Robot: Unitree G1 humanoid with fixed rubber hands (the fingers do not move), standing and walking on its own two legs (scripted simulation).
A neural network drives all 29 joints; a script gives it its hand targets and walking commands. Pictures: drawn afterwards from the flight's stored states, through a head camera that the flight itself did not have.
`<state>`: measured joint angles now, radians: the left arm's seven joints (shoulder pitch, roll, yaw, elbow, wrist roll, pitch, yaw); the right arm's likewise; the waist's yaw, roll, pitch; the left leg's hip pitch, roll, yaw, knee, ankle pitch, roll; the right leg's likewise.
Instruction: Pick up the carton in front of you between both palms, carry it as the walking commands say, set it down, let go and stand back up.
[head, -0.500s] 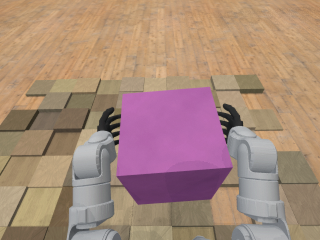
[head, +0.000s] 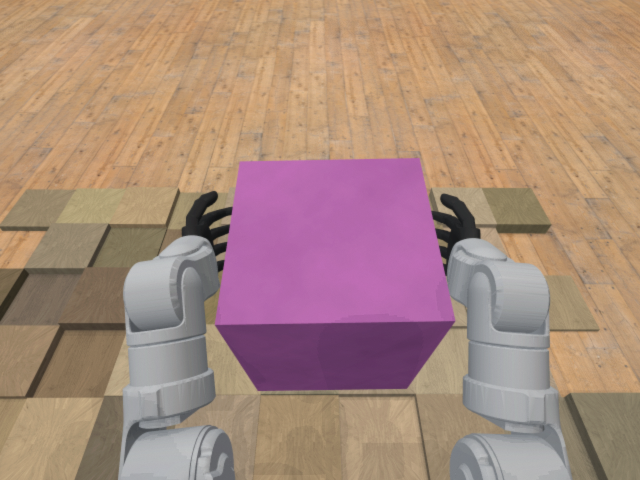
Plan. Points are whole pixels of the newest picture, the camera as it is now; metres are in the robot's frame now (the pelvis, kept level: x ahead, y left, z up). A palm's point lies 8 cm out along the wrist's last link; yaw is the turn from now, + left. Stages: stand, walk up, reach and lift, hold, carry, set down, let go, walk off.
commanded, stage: carry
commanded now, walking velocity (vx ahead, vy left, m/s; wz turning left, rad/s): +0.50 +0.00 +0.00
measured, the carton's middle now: (331, 285) +0.34 +0.00 +0.06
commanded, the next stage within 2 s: none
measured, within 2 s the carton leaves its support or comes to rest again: neither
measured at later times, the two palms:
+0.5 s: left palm (268, 131) +0.64 +0.09 +0.10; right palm (440, 125) +0.65 -0.21 +0.10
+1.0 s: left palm (277, 29) +0.88 +0.08 +0.18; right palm (429, 29) +0.86 -0.22 +0.18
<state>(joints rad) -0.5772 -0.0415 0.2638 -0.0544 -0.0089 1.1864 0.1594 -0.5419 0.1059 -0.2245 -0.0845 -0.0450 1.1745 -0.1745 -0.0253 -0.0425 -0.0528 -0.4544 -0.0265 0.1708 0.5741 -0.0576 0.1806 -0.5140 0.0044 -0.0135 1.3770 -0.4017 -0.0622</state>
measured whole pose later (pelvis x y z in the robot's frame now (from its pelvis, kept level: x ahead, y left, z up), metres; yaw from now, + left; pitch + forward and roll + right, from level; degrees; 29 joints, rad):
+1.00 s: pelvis +0.62 -0.06 +0.06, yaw -2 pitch +3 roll -1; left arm -0.11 -0.13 0.10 -0.45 0.07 1.25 0.11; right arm -0.12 0.13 -0.08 -0.43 -0.05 1.24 -0.14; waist -0.03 -0.01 -0.21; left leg -0.19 0.05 0.15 0.32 -0.19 0.02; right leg -0.55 -0.09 -0.08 0.72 -0.21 0.02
